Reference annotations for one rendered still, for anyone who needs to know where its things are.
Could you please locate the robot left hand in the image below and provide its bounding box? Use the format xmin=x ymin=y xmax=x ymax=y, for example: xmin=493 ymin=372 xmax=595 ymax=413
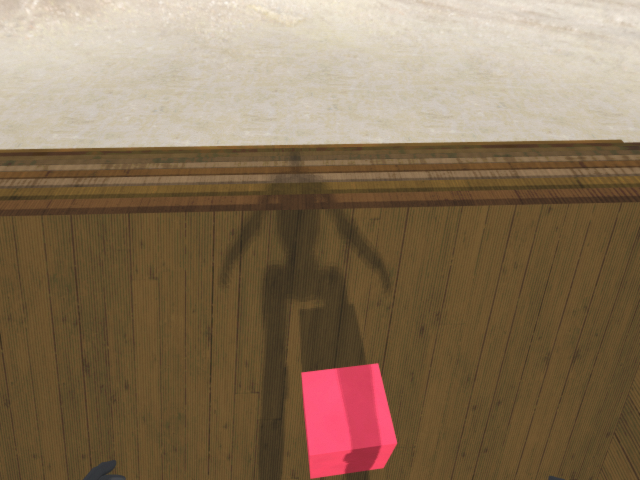
xmin=83 ymin=460 xmax=126 ymax=480

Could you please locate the carton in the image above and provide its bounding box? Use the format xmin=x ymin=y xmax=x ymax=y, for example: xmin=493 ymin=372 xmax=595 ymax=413
xmin=301 ymin=363 xmax=397 ymax=479

